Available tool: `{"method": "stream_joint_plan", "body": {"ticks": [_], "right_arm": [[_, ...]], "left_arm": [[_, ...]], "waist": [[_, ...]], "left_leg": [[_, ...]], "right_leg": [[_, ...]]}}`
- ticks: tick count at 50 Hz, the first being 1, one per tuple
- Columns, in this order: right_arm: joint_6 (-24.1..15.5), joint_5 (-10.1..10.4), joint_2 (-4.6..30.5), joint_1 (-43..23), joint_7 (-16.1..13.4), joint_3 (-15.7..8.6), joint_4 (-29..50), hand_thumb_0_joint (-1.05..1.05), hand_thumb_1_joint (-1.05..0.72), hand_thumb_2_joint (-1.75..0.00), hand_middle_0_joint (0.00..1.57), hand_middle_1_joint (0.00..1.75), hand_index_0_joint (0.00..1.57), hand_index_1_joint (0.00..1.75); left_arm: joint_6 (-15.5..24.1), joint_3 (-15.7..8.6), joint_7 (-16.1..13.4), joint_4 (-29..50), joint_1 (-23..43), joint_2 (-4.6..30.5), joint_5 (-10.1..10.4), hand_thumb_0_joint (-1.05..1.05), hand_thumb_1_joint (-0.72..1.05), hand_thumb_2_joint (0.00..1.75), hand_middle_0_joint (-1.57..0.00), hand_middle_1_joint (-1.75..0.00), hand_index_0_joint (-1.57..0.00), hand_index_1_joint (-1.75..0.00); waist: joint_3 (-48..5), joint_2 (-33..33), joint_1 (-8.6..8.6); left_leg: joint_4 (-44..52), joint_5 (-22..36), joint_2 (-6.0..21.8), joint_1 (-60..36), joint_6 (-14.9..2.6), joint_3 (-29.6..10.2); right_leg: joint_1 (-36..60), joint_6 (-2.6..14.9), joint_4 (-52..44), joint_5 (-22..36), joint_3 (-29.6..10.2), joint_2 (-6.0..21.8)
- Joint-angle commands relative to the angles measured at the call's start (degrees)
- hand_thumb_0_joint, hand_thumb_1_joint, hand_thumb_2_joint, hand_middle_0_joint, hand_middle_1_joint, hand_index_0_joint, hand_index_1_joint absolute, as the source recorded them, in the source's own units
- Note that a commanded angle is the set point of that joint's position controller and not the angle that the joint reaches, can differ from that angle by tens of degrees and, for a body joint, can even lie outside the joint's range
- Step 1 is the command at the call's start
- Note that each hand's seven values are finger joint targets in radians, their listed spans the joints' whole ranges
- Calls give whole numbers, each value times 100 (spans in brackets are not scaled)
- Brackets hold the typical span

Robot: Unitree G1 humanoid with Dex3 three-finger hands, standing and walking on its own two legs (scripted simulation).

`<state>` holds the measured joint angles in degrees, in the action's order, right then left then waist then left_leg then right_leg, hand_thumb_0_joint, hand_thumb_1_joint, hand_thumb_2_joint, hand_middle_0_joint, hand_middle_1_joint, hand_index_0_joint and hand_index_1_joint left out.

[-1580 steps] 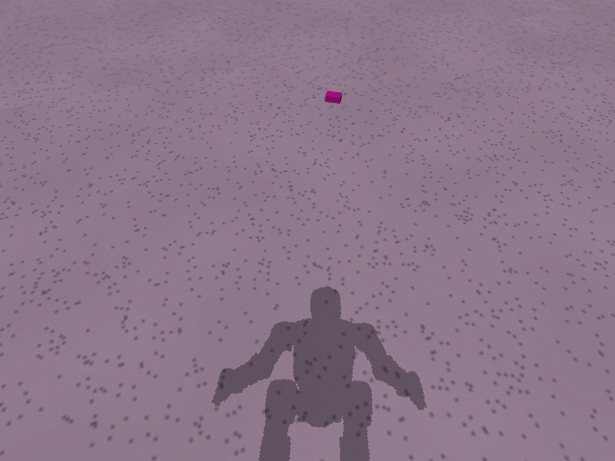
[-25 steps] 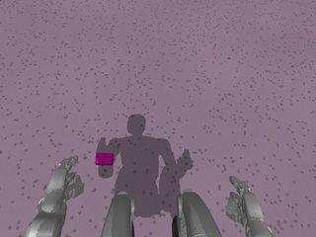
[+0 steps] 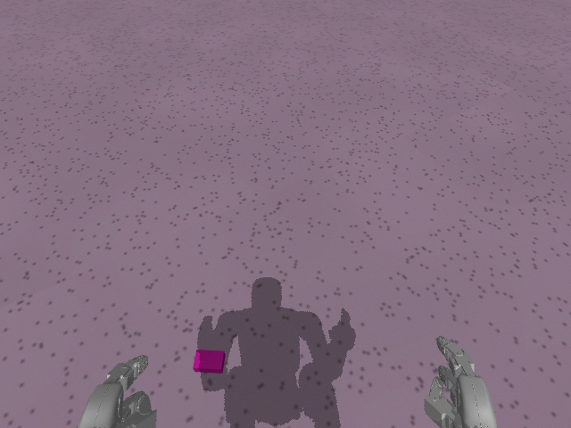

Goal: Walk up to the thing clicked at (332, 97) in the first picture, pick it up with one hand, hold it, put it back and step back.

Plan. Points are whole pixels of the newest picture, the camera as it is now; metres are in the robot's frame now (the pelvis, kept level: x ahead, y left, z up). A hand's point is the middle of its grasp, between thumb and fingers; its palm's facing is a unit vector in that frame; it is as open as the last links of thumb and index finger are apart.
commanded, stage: home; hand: left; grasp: from above
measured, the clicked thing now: (209, 361) +0.45 +0.24 -0.70
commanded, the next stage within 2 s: stand in 1.90 s
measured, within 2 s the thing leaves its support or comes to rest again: neither
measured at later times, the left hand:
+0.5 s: hand (156, 421) +0.16 +0.18 -0.05, palm faces +0.05 -0.98 -0.19, open 7.4 cm
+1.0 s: hand (155, 422) +0.16 +0.18 -0.05, palm faces +0.05 -0.98 -0.19, open 7.4 cm
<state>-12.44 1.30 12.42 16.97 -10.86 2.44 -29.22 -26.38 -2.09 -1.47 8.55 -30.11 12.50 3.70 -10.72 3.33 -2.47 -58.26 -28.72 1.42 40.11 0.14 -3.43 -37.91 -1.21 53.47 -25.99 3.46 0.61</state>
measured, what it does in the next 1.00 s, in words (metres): stands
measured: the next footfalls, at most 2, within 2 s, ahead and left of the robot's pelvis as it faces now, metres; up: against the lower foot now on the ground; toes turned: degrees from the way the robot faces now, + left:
none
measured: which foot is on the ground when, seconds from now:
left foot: down 0.00-1.00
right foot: down 0.00-1.00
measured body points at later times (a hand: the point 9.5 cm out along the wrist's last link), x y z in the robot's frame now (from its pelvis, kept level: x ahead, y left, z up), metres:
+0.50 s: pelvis +0.00 +0.00 +0.00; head +0.01 +0.00 +0.45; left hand +0.15 +0.23 -0.03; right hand +0.15 -0.25 -0.06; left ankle +0.00 +0.12 -0.68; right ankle +0.01 -0.14 -0.68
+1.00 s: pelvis +0.00 +0.00 +0.00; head +0.01 +0.01 +0.45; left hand +0.15 +0.23 -0.03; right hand +0.16 -0.24 -0.06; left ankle +0.00 +0.12 -0.68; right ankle +0.01 -0.14 -0.68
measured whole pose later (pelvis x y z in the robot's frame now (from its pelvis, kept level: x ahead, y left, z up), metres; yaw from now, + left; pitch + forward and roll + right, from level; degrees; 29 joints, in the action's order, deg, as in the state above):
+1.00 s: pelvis +0.00 +0.00 +0.00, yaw +0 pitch +10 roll -3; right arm -14.1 0.7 12.4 16.6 -10.7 2.3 -31.2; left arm -25.7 -1.7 -0.8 7.5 -28.8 12.9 3.0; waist -9.1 2.5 -1.9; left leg -58.5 -28.7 1.5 39.6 0.3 -3.3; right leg -37.6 -1.1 53.9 -26.0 3.2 0.5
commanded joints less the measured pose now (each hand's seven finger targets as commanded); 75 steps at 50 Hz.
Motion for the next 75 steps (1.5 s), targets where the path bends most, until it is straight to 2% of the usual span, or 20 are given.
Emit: {"method": "stream_joint_plan", "body": {"ticks": [1,5,13,19,27,30,33,38,42,47,50,54,59,60,66,68,69,71,74,75], "right_arm": [[-445,-79,718,-310,-54,-341,787,0,-90,-90,20,30,20,30],[-485,-94,713,-374,-39,-338,771,0,-90,-90,20,30,20,30],[-480,-108,673,-488,-38,-296,751,0,-90,-90,20,30,20,30],[-486,-99,706,-418,-45,-331,714,0,-90,-90,20,30,20,30],[-504,-96,707,-469,-55,-322,745,0,-90,-90,20,30,20,30],[-514,-91,701,-455,-47,-331,731,0,-90,-90,20,30,20,30],[-512,-85,723,-414,-45,-345,720,0,-90,-90,20,30,20,30],[-522,-92,693,-469,-49,-324,726,0,-90,-90,20,30,20,30],[-520,-80,705,-473,-49,-326,740,0,-90,-90,20,30,20,30],[-531,-93,706,-422,-52,-345,708,0,-90,-90,20,30,20,30],[-529,-87,734,-437,-44,-331,700,0,-90,-90,20,30,20,30],[-525,-88,720,-425,-54,-343,717,0,-90,-90,20,30,20,30],[-504,-96,722,-385,-54,-368,712,0,-90,-90,20,30,20,30],[-506,-95,720,-418,-48,-354,698,0,-90,-90,20,30,20,30],[-488,-97,712,-444,-31,-349,704,0,-90,-90,20,30,20,30],[-476,-94,741,-404,-33,-375,709,0,-90,-90,20,30,20,30],[-477,-84,720,-441,-20,-359,751,0,-90,-90,20,30,20,30],[-477,-92,743,-385,-27,-385,723,0,-90,-90,20,30,20,30],[-454,-89,703,-413,-21,-371,760,0,-90,-90,20,30,20,30],[-449,-95,703,-417,-29,-368,734,0,-90,-90,20,30,20,30]], "left_arm": [[302,-302,37,896,353,559,-53,0,90,90,-20,-30,-20,-30],[345,-320,36,1014,316,616,-85,0,90,90,-20,-30,-20,-30],[360,-315,-10,1001,313,623,-112,0,90,90,-20,-30,-20,-30],[323,-288,-15,979,246,605,-109,0,90,90,-20,-30,-20,-30],[335,-319,-13,918,307,609,-88,0,90,90,-20,-30,-20,-30],[339,-314,4,935,306,618,-92,0,90,90,-20,-30,-20,-30],[353,-323,12,969,282,634,-78,0,90,90,-20,-30,-20,-30],[346,-293,-5,892,314,602,-102,0,90,90,-20,-30,-20,-30],[356,-311,8,1024,379,659,-93,0,90,90,-20,-30,-20,-30],[355,-297,5,1049,276,627,-97,0,90,90,-20,-30,-20,-30],[348,-251,8,981,359,626,-91,0,90,90,-20,-30,-20,-30],[344,-315,11,848,237,635,-76,0,90,90,-20,-30,-20,-30],[357,-319,6,970,169,647,-92,0,90,90,-20,-30,-20,-30],[366,-239,-4,1062,309,641,-125,0,90,90,-20,-30,-20,-30],[364,-304,0,978,326,630,-102,0,90,90,-20,-30,-20,-30],[358,-348,0,880,129,649,-87,0,90,90,-20,-30,-20,-30],[387,-261,6,1107,300,612,-70,0,90,90,-20,-30,-20,-30],[374,-318,11,1010,168,635,-59,0,90,90,-20,-30,-20,-30],[396,-294,-4,1077,253,623,-73,0,90,90,-20,-30,-20,-30],[393,-288,-2,994,303,625,-83,0,90,90,-20,-30,-20,-30]], "waist": [[-158,-124,-114],[-329,-39,-8],[-278,-78,14],[-404,20,24],[-151,-101,25],[-186,-59,33],[-329,-30,29],[-77,-140,37],[-169,-44,38],[-349,68,39],[-154,25,-5],[-246,-117,18],[-455,-55,31],[-315,-11,28],[-173,42,48],[-322,-70,33],[-300,-9,44],[-514,-57,16],[-371,-95,33],[-320,-124,-23]], "left_leg": [[1010,1284,-149,-494,-82,19],[980,1510,-163,-592,-61,44],[972,1106,-209,-463,-103,113],[996,1519,-152,-593,-49,42],[1054,902,-169,-398,-89,84],[1070,879,-162,-418,-77,71],[1033,1179,-148,-513,-68,70],[1074,799,-152,-332,-83,63],[1085,789,-147,-358,-81,56],[1059,1170,-117,-543,-42,21],[1078,1098,-116,-475,-59,14],[1028,1088,-139,-438,-78,32],[912,1554,-146,-583,-68,97],[975,1465,-126,-558,-58,69],[1084,1175,-97,-505,-43,-15],[1022,1307,-105,-539,-53,11],[1005,1311,-113,-533,-53,40],[925,1669,-112,-623,-48,32],[885,1557,-138,-527,-73,88],[887,1436,-143,-517,-84,103]], "right_leg": [[252,133,-781,953,120,-198],[424,125,-734,1168,108,-183],[476,97,-902,923,33,-137],[471,143,-737,1168,95,-177],[377,97,-909,696,63,-161],[386,109,-887,654,67,-163],[437,127,-806,895,66,-175],[366,102,-885,587,73,-169],[377,113,-874,576,63,-164],[401,135,-741,859,85,-183],[332,130,-766,822,80,-180],[426,113,-808,822,64,-169],[544,121,-751,1248,34,-154],[457,126,-738,1149,60,-166],[353,124,-749,891,90,-182],[444,128,-740,986,89,-180],[423,123,-754,1012,72,-173],[539,128,-679,1309,76,-172],[521,106,-748,1295,38,-155],[490,89,-786,1215,28,-149]]}}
